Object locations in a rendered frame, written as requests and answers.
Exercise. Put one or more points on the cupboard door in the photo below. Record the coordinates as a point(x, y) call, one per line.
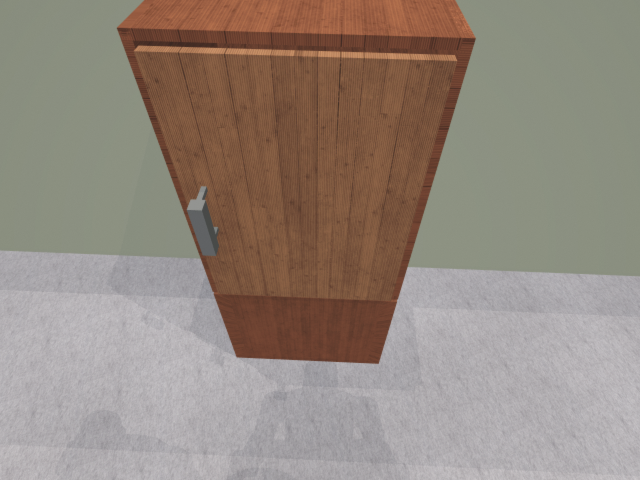
point(314, 161)

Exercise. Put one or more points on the handle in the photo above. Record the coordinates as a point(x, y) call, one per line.
point(202, 224)

